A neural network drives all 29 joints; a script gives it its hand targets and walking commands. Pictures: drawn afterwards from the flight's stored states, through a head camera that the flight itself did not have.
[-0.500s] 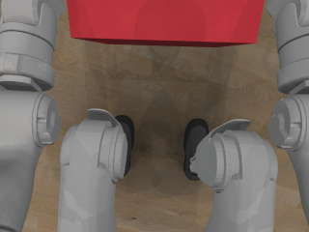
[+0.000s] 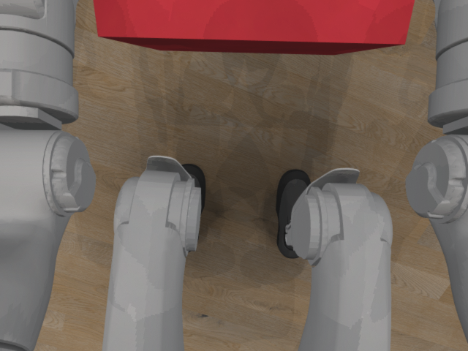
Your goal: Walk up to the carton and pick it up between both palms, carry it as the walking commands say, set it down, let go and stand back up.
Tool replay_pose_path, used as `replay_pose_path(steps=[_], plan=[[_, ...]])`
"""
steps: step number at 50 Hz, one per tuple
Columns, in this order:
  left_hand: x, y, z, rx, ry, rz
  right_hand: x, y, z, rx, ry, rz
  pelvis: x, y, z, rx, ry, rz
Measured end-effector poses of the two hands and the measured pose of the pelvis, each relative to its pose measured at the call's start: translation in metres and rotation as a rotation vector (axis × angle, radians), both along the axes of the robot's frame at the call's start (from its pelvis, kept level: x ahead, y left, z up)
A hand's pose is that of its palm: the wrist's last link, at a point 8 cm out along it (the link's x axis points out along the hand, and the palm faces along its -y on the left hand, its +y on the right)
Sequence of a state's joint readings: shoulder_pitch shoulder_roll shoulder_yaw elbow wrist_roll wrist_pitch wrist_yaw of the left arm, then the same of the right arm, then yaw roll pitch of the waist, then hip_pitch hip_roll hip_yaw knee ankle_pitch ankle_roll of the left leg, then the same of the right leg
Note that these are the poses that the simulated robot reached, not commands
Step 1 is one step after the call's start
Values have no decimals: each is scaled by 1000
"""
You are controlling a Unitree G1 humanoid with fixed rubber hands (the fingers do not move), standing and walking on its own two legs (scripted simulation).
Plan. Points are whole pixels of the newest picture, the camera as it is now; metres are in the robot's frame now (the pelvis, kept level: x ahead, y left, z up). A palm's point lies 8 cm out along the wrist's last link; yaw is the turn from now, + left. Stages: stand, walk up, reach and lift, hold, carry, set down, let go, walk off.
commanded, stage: reach and lift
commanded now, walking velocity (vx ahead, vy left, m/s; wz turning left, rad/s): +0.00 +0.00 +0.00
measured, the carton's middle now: out of the picture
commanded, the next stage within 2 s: none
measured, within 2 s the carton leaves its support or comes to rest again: neither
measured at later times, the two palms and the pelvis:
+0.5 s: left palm out of the picture +0.56 +0.21 -0.09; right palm out of the picture +0.58 -0.17 -0.08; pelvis -0.01 +0.00 +0.04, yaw +0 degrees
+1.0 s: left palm out of the picture +0.54 +0.20 -0.02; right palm out of the picture +0.56 -0.18 -0.01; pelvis -0.03 +0.00 +0.09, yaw +0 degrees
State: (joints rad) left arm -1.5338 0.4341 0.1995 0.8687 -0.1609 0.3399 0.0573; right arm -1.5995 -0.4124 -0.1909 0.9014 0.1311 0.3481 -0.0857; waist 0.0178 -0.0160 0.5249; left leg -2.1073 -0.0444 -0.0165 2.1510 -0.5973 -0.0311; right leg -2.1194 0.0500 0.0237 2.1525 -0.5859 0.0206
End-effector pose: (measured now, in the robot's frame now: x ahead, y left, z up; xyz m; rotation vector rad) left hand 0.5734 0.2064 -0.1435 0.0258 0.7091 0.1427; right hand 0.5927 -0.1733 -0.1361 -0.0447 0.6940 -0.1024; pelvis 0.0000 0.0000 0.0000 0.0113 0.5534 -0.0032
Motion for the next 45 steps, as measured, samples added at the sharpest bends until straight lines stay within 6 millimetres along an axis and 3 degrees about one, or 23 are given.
replay_pose_path(steps=[18, 29, 45], plan=[[-4, 0, 39, 0, -22, 6, -5, 0, 38, 20, -25, -17, -5, 0, 23, -2, -18, -1], [-17, -1, 64, -16, -23, 21, -16, -1, 66, 14, -29, -17, -12, 0, 45, 1, -29, 1], [-30, -3, 114, -5, -46, 21, -30, -3, 111, 45, -52, -33, -25, -3, 80, 6, -48, -4]])
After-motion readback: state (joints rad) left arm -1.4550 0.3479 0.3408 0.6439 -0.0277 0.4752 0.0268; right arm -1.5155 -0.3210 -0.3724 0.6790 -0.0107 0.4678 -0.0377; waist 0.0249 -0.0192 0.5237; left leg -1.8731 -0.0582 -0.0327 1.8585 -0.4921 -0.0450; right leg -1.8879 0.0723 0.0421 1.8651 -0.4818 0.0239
